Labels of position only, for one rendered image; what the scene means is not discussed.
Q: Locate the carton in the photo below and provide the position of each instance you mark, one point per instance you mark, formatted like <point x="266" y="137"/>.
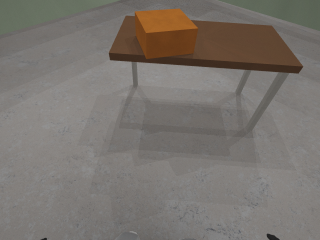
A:
<point x="165" y="32"/>

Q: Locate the table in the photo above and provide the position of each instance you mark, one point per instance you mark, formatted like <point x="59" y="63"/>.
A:
<point x="248" y="47"/>

